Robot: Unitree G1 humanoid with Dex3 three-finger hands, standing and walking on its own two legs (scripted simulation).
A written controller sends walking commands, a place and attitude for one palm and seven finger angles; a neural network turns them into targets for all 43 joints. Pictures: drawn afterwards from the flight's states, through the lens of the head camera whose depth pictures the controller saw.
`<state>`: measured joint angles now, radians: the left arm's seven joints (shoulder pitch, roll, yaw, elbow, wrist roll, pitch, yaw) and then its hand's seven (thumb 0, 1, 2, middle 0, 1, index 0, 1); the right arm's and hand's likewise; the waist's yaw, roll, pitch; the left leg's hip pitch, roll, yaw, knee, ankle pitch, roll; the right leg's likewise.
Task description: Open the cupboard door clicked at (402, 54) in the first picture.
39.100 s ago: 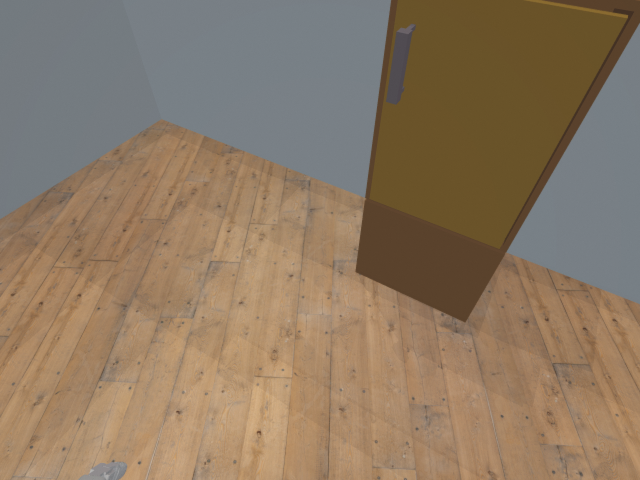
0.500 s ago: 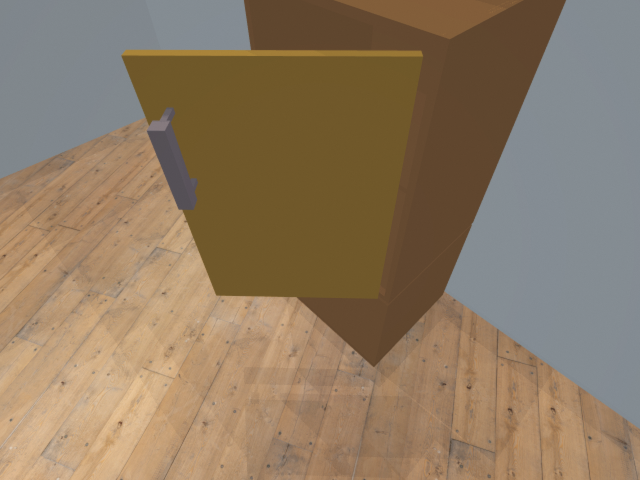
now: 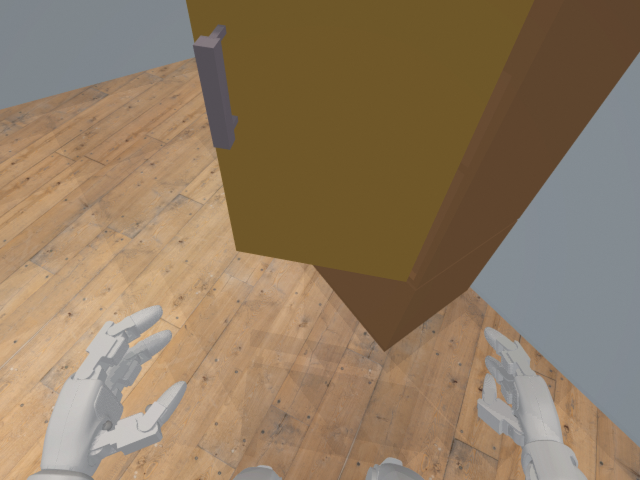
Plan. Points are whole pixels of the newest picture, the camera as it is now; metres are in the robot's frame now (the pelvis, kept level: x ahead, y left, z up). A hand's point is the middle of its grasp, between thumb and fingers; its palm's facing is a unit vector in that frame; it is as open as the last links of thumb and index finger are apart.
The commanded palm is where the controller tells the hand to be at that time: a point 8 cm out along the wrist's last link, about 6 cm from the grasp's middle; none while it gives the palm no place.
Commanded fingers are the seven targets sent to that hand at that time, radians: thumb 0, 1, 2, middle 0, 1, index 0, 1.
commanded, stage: raise the hand with hooked fingers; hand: left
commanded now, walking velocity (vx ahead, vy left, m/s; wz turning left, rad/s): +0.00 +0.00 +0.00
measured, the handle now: (222, 89) +0.57 +0.22 +0.16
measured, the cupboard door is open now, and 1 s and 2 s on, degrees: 44 44 44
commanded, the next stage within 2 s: move the hooked fingers beside the handle in 1.54 s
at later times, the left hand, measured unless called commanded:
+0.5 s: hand (118, 312) +0.25 +0.24 +0.10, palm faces -0.02 -1.00 -0.08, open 12.4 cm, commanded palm +0.22 +0.30 +0.12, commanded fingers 0.00 -0.36 0.36 -0.29 -1.11 -0.29 -1.11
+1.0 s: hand (75, 222) +0.30 +0.28 +0.17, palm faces +0.02 -1.00 -0.07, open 14.0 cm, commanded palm +0.27 +0.33 +0.18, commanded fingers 0.00 -0.50 0.30 -0.30 -1.20 -0.30 -1.20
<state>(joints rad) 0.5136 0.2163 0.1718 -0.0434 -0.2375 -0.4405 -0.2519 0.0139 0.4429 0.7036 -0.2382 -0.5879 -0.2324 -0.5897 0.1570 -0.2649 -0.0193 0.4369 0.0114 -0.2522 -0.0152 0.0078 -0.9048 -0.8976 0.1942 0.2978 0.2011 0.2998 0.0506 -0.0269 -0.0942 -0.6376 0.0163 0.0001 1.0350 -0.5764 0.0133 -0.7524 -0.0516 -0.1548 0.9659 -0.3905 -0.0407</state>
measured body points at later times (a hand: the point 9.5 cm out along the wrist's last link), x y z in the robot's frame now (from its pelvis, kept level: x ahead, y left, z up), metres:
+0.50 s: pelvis +0.01 +0.02 +0.03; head +0.04 +0.02 +0.48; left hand +0.24 +0.30 +0.11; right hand +0.16 -0.25 -0.04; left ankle -0.03 +0.11 -0.68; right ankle +0.05 -0.10 -0.68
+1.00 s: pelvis +0.01 +0.01 +0.05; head +0.02 +0.01 +0.50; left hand +0.30 +0.34 +0.18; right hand +0.18 -0.22 -0.03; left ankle -0.03 +0.11 -0.68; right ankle +0.05 -0.10 -0.68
